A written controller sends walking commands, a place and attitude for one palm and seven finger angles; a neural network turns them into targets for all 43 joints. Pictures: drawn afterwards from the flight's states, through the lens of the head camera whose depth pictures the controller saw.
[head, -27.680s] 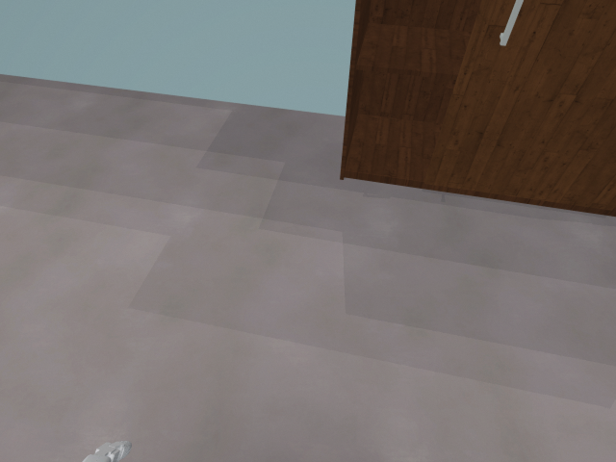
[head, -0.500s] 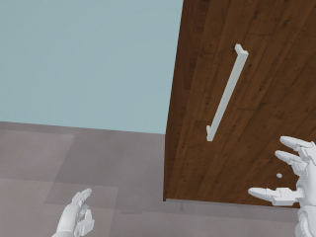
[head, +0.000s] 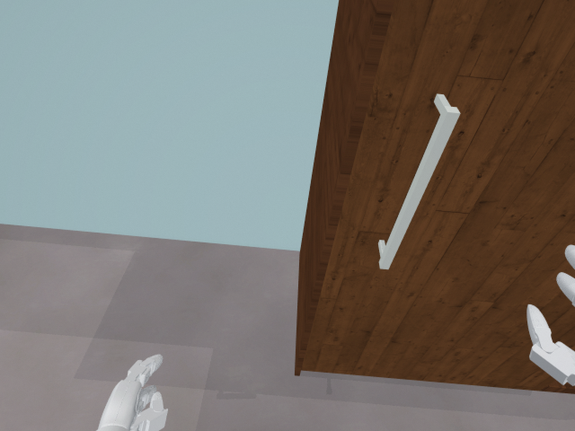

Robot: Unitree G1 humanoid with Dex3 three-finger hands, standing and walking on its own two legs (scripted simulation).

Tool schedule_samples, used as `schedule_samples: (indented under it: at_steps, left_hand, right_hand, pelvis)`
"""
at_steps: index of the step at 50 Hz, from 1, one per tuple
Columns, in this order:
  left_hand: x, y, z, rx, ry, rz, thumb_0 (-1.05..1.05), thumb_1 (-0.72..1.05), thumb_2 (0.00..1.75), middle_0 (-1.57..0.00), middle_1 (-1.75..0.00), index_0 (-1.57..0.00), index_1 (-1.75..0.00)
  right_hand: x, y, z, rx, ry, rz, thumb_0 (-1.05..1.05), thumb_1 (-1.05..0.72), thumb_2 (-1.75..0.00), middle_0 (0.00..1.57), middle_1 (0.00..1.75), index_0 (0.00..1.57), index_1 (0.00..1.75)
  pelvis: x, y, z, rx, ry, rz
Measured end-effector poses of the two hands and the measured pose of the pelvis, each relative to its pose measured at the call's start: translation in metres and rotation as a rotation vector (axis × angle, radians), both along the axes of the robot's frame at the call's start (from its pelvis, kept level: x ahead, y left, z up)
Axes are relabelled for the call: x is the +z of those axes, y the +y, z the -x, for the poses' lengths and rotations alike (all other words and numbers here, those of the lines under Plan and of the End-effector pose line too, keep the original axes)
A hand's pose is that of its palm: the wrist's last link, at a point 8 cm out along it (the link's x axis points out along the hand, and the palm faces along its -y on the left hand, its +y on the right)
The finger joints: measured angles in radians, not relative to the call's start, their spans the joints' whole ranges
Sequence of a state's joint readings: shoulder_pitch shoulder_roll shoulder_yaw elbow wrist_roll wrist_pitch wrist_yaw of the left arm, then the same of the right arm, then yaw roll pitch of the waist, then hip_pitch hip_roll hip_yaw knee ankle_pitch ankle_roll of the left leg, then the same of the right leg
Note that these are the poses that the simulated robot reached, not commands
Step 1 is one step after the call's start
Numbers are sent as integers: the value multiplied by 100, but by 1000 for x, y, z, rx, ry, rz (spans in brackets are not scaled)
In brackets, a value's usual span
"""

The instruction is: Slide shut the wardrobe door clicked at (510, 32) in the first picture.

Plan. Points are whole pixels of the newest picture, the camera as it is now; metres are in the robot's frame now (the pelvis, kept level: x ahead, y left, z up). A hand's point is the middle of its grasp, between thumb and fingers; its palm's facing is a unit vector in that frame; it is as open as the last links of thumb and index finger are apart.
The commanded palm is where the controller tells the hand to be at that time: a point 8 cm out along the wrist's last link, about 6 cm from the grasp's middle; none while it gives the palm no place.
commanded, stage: draw the hand back to the body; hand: right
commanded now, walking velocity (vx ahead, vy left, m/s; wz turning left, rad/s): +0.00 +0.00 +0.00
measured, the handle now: (408, 195) +0.45 -0.20 +0.11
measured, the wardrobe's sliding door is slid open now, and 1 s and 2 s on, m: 0.00 0.00 0.00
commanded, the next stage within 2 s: step back with the hand held close in 0.38 s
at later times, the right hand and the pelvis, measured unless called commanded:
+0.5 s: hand (534, 342) +0.18 -0.25 +0.15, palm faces +0.44 +0.82 -0.38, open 7.4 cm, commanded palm +0.14 -0.29 +0.17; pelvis +0.00 +0.01 +0.00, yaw +0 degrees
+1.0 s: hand out of the picture +0.17 -0.30 +0.15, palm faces +0.37 +0.79 -0.48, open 7.4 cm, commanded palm +0.11 -0.33 +0.17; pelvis -0.04 -0.04 -0.01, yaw +2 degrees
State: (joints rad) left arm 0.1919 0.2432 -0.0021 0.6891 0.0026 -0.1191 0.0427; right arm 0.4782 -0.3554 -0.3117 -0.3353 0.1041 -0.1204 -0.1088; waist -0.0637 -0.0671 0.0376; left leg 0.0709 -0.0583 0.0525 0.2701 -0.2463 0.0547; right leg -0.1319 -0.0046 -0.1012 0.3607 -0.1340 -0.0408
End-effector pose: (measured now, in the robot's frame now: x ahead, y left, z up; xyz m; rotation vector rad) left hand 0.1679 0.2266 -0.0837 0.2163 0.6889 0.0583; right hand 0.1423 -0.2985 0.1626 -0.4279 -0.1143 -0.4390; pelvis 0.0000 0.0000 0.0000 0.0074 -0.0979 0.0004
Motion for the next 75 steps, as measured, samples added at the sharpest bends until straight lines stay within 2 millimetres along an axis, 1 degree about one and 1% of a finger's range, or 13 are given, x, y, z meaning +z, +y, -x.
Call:
schedule_samples:
  at_steps: [5,11,18,26,29,32,37,42,49,59,67,71,75]
  left_hand:
    - [0,4,-3,1,-5,-2,2,90,90,-20,-30,-20,-30]
    - [-1,6,-4,-1,-5,-1,2,90,90,-20,-30,-20,-30]
    - [-1,9,-5,1,-7,2,2,90,90,-20,-30,-20,-30]
    - [-2,14,-3,11,2,0,2,90,90,-20,-30,-20,-30]
    - [-3,15,-3,9,12,-6,2,90,90,-20,-30,-20,-30]
    - [-2,17,-3,29,18,-12,2,90,90,-20,-30,-20,-30]
    - [1,18,3,83,9,-32,2,90,90,-20,-30,-20,-30]
    - [4,12,15,121,12,-56,1,90,90,-20,-30,-20,-30]
    - [2,-10,42,115,24,-76,1,90,90,-20,-30,-20,-30]
    - [-10,-50,78,57,63,-66,1,90,90,-20,-30,-20,-30]
    - [-10,-73,93,10,57,-76,2,90,90,-21,-30,-20,-30]
    - [-6,-82,97,-4,30,-82,2,90,90,-21,-30,-20,-30]
    - [0,-90,104,-15,-3,-89,1,90,90,-21,-30,-20,-30]
  right_hand:
    - [5,3,5,-5,-17,13,1,-75,-82,22,39,22,39]
    - [2,6,4,-14,-15,2,2,-85,-87,21,33,21,33]
    - [1,13,3,-2,-9,0,2,-88,-89,21,31,21,31]
    - [1,15,1,-3,-5,3,2,-89,-90,21,30,21,30]
    - [9,12,-3,2,-27,48,2,-89,-90,22,30,21,30]
    - [8,10,-8,22,-22,76,2,-89,-90,21,30,21,30]
    - [1,11,-12,79,18,81,2,-89,-90,21,30,21,30]
    - [-1,-1,-8,106,33,99,2,-89,-90,22,30,21,30]
    - [3,-30,12,84,-1,127,2,-89,-90,22,30,22,30]
    - [-1,-62,55,22,-29,135,2,-89,-90,22,30,21,30]
    - [0,-79,89,-8,-71,123,2,-89,-90,22,30,21,30]
    - [3,-89,104,-7,-102,133,2,-89,-90,22,30,21,30]
    - [7,-98,126,4,-136,151,2,-89,-90,22,30,21,30]
  pelvis:
    - [0,3,0,-3,-1,1]
    - [0,7,0,-5,-1,3]
    - [0,11,0,-4,-1,5]
    - [-1,14,-1,-1,1,6]
    - [-2,14,1,-3,29,-5]
    - [-4,12,3,7,68,-11]
    - [-7,2,7,24,97,-11]
    - [-9,-11,16,32,104,-17]
    - [-11,-32,37,30,105,-33]
    - [-15,-55,69,-14,102,-46]
    - [-17,-70,93,-30,91,-59]
    - [-18,-77,109,-49,80,-70]
    - [-21,-85,126,-55,71,-76]
